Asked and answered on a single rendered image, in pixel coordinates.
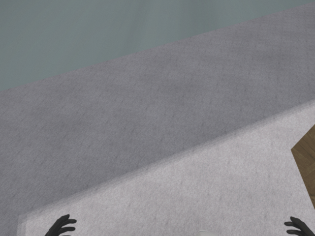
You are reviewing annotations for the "robot right hand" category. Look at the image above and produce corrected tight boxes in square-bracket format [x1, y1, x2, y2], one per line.
[284, 216, 315, 236]

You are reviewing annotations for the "pedestal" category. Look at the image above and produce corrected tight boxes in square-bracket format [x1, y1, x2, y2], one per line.
[291, 125, 315, 209]

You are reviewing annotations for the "robot left hand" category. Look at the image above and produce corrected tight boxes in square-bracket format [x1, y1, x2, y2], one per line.
[45, 214, 77, 236]

